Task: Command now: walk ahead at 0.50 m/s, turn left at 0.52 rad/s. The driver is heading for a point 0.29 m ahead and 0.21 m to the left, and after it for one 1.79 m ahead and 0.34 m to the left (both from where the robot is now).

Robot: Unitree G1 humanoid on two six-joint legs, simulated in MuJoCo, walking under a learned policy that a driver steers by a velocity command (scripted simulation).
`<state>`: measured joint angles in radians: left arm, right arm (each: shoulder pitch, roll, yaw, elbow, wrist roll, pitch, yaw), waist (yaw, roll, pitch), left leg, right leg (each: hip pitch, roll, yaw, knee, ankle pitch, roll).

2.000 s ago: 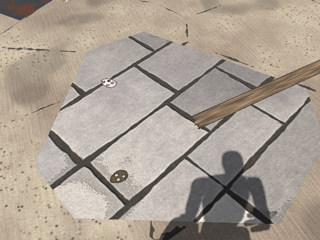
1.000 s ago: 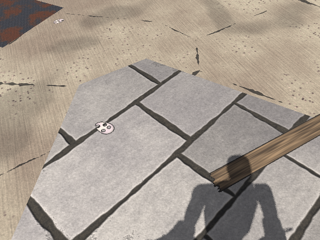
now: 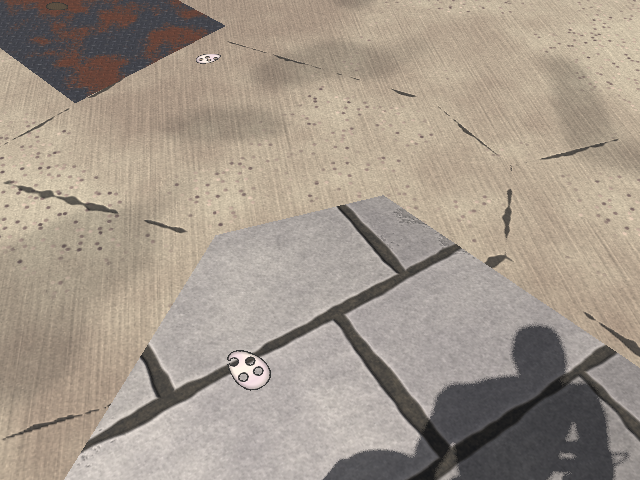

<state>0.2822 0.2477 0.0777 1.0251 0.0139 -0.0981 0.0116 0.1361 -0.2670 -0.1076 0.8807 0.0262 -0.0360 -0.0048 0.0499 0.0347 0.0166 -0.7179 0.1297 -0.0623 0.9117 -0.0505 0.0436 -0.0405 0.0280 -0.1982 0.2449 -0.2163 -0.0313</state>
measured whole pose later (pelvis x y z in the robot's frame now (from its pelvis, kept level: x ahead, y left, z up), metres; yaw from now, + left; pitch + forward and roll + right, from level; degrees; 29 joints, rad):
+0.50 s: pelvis +0.27 +0.09 +0.00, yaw +18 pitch +2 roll -1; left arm 0.01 0.29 0.08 0.82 0.01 -0.10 0.01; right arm 0.33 -0.24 -0.08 0.81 0.02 -0.06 0.00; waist -0.05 -0.03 0.04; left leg -0.16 -0.10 -0.08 0.33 -0.19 0.10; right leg -0.66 -0.10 0.09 0.79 -0.08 0.05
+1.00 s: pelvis +0.56 +0.12 +0.00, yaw +23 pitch +2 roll -1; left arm 0.25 0.24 0.04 0.93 0.01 -0.08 -0.02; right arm 0.16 -0.27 -0.06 0.75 0.00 -0.05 -0.02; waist 0.04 0.04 0.05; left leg -0.60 0.07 -0.05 0.82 -0.20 -0.02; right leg -0.18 0.06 -0.03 0.31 -0.16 -0.06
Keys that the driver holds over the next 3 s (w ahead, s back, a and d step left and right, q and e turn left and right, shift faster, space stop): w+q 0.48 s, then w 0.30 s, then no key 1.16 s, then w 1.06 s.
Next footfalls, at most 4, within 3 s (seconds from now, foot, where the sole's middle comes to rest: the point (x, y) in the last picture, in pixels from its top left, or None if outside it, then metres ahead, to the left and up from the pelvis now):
0.20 left None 0.28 0.15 -0.78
0.72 right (321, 402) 0.67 0.06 -0.78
1.16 left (205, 387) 0.69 0.32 -0.78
2.68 right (263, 246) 1.11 0.24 -0.78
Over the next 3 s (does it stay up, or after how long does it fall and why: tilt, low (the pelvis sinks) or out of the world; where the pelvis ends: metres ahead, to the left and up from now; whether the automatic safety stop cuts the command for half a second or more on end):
stays up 1.06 0.30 0.00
